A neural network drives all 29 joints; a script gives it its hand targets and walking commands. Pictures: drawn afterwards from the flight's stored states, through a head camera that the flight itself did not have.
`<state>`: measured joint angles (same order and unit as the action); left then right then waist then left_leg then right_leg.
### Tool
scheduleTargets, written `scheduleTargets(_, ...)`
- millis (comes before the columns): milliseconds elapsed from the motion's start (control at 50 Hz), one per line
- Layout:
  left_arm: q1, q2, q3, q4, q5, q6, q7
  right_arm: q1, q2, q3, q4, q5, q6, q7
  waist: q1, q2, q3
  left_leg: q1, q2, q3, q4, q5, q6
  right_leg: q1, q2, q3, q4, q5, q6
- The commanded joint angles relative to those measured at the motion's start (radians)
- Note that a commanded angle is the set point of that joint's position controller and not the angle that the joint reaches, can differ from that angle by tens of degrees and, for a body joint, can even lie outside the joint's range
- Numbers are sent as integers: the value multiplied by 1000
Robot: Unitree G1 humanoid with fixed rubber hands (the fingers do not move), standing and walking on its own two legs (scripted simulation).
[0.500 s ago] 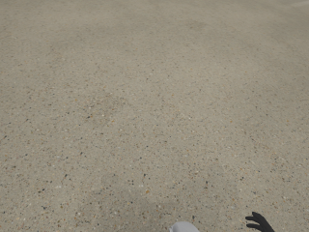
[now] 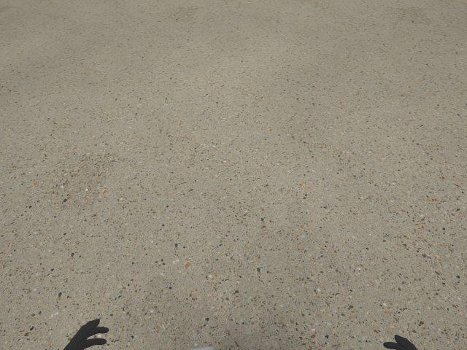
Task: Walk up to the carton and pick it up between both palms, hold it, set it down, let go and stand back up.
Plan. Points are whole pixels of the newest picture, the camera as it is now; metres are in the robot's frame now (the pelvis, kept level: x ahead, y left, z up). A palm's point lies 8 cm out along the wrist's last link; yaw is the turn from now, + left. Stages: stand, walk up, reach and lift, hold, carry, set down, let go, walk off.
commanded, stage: walk up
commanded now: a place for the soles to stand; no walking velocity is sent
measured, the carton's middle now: out of the picture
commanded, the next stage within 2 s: none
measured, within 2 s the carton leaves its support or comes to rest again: neither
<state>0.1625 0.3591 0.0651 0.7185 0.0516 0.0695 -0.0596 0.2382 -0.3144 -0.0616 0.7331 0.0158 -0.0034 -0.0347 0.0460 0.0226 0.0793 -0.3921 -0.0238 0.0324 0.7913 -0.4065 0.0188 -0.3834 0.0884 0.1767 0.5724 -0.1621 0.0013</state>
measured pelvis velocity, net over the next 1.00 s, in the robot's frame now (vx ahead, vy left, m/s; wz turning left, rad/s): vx -0.19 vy -0.11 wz -1.05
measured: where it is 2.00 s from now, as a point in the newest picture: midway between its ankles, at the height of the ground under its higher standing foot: outside the picture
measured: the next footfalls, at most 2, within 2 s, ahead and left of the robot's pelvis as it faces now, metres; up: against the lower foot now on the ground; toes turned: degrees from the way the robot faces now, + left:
left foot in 0.04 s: +0.07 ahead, +0.09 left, +0.00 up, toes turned -2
right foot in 0.44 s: -0.13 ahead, -0.23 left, +0.00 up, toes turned -29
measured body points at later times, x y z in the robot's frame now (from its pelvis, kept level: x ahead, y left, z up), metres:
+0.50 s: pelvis -0.13 -0.06 -0.01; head -0.15 -0.09 +0.43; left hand +0.10 +0.14 -0.10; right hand -0.18 -0.39 -0.13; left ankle +0.02 +0.07 -0.71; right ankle -0.17 -0.21 -0.73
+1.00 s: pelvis -0.19 -0.11 +0.01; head -0.19 -0.09 +0.46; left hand +0.11 -0.07 -0.11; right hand -0.42 -0.33 -0.08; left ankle -0.05 -0.06 -0.73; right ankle -0.30 -0.25 -0.66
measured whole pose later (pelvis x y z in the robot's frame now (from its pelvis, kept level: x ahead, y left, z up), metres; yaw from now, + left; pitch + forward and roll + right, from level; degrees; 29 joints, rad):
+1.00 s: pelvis -0.19 -0.11 +0.01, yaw -60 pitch -3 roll +2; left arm 0.25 0.33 0.06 0.73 0.06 0.09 -0.15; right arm 0.35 -0.33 -0.07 0.71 -0.08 -0.07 -0.07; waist -0.02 -0.06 0.02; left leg -0.20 0.14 0.29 0.51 -0.23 -0.01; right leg -0.56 -0.11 0.07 1.05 -0.28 0.07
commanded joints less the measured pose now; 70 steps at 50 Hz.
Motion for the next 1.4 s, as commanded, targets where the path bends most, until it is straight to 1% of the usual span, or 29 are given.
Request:
scheduleTargets(0, -35, 133, 29, -56, -10, 0, -19, 104, -52, -28, -74, -10, -27, -21, -42, -170, -195, 257, -51, 14, -363, 189, 23, 15, -180, 292, -170, -45, -108)
scheduleTargets(20, -13, 99, 23, -56, -21, 2, -15, 141, -113, -41, -74, -21, -31, -21, -52, -59, -215, 405, 65, -126, -428, 152, 49, -139, -107, 238, -102, -241, -41)
scheduleTargets(40, -25, 59, 23, -76, -20, 0, -13, 114, -247, -79, -88, -49, -27, -19, -80, 233, -173, 377, 381, -430, -597, -170, 145, -281, 68, -4, 206, -273, 46)
scheduleTargets(60, -17, 101, 48, -73, 11, 10, -6, 5, -285, -88, -98, -73, -18, -22, -57, 217, -95, 156, 575, -544, -651, -257, 278, -240, -63, -41, 482, -319, 96)
scheduleTargets(100, -2, 137, 66, -43, 42, 9, -14, -53, -150, -45, -93, -72, -40, -28, -30, 22, 28, 37, 452, -299, -607, -33, 235, -228, -116, -13, 613, -190, 76)
scheduleTargets(140, 61, 111, 55, -36, 37, 11, -41, -67, -138, -43, -81, -78, -57, -35, -9, 48, -23, 62, 384, -135, -554, 50, 208, -210, -128, -42, 715, -88, 82)
scheduleTargets(340, 24, 24, -4, -72, -19, -11, -77, 6, -261, -83, -40, -99, -41, -28, -69, 194, -49, 128, 420, 127, -493, -45, 193, -9, -218, -225, 207, -300, 49)
scheduleTargets(380, 138, 29, -5, -27, -25, -27, -65, -8, -264, -95, -37, -98, -23, -24, -24, 142, -80, 82, 407, 167, -377, -90, 179, 135, -157, -296, 94, -283, 26)
scheduleTargets(400, 214, 50, 3, 6, -15, -36, -52, -12, -227, -88, -39, -92, -14, -18, 9, 35, -102, 40, 348, 227, -199, -108, 151, 231, -110, -291, -19, -246, 6)
scheduleTargets(420, 250, 124, 16, 28, -11, -42, -39, 2, -165, -71, -46, -85, -5, -10, 47, -173, -84, -49, 242, 277, -9, -148, 105, 271, -111, -184, -153, -226, -26)
scheduleTargets(440, 275, 278, 45, -1, -13, -36, -30, -54, -102, -48, -101, -64, 6, 0, 99, -414, -25, -286, 87, 274, 192, -308, 30, 226, -334, 272, -364, -364, -134)
scheduleTargets(460, 184, 310, 61, -29, -17, -20, -8, -137, -108, -38, -150, -22, 10, -1, 104, -445, 22, -284, 92, 56, 276, -295, 8, 17, -378, 484, -469, -559, -255)
scheduleTargets(480, 108, 270, 61, -30, -27, -10, 3, -107, -122, -31, -137, -7, 9, 3, 72, -422, 90, -283, 110, 20, 285, -216, -7, -26, -340, 430, -472, -714, -264)
scheduleTargets(540, -43, 186, 43, -73, -2, -18, -1, 99, -144, -43, -56, -21, -20, 8, -29, -286, 17, -140, 98, 19, 238, 18, -29, -33, -183, 180, -295, -346, -222)
scheduleTargets(640, 19, 132, 33, -92, 11, -13, -41, 121, -104, -17, -92, -16, -45, -13, -3, -216, -47, -9, 18, 14, -18, 10, 1, -46, -193, 301, -277, -291, -233)
scheduleTargets(700, -3, 112, 18, -90, -2, -9, -43, 266, -76, -14, -77, -19, -62, -39, -83, -138, -103, 342, -6, 14, -341, 257, 21, -222, -144, 285, -214, -379, -126)
scheduleTargets(720, 46, 64, 9, -83, -2, -9, -40, 305, -129, -28, -81, -35, -69, -44, -93, -9, -143, 477, 113, -152, -420, 134, 39, -331, -67, 223, -73, -407, -62)
scheduleTargets(740, 116, 4, 4, -74, 3, -8, -37, 299, -243, -55, -104, -58, -65, -50, -86, 218, -172, 471, 453, -466, -578, -262, 97, -362, 45, 26, 271, -365, 25)
scheduleTargets(760, 149, 63, 25, -53, 37, 6, -35, 158, -274, -63, -114, -74, -50, -59, -33, 109, -61, 227, 592, -575, -671, -394, 175, -352, -51, -17, 456, -270, 79)
scheduleTargets(800, 111, 127, 47, -47, 49, 19, -47, 97, -171, -25, -98, -83, -69, -58, -19, 26, 72, 92, 495, -393, -639, -266, 176, -342, -150, 11, 574, -140, 68)
scheduleTargets(860, 121, 99, 31, -43, 26, 10, -75, 41, -141, -27, -103, -78, -81, -51, -12, 91, 7, 126, 400, -97, -558, -74, 156, -299, -171, -52, 603, -73, 65)
scheduleTargets(980, -35, 40, 7, -127, -12, 0, -94, 95, -227, -72, -85, -106, -77, -38, -89, 169, 22, 208, 459, 41, -611, -180, 170, -247, -266, -145, 370, -166, 72)
scheduleTargets(1100, 79, 27, 17, -90, -34, -50, -70, 61, -237, -82, -79, -101, -45, -22, -22, 117, -3, 116, 427, 217, -441, -219, 146, 99, -191, -291, 131, -159, 14)
scheduleTargets(1140, 233, 103, 43, -31, -21, -72, -40, 97, -147, -56, -77, -114, -19, -5, 42, -142, -88, 35, 292, 326, 24, -182, 104, 308, -95, -262, -9, -253, -27)
scheduleTargets(1160, 285, 218, 68, -44, -30, -72, -26, 101, -82, -34, -114, -112, -7, 12, 75, -366, -50, -191, 182, 337, 287, -276, 51, 352, -259, 92, -182, -429, -110)
scheduleTargets(1180, 260, 282, 79, -66, -35, -59, -8, 31, -74, -28, -185, -69, 0, 26, 86, -403, 5, -383, 110, 156, 414, -323, 4, 289, -361, 474, -360, -626, -243)
scheduleTargets(1200, 224, 264, 82, -65, -54, -48, 10, -24, -103, -35, -221, -60, -2, 33, 84, -324, 50, -413, 154, 45, 441, -257, 3, 211, -395, 524, -400, -768, -278)
scheduleTargets(1280, 52, 160, 44, -93, -31, -53, 26, 189, -135, -39, -158, -47, -36, 43, -33, -281, 32, -221, 165, 12, 305, -24, -34, 77, -275, 260, -300, -509, -238)
scheduleTargets(1380, 102, 98, 19, -81, -6, -52, 1, 159, -78, -32, -176, -46, -51, 31, -21, -191, 49, -66, 90, 46, 20, 60, -15, -25, -257, 227, -268, -371, -234)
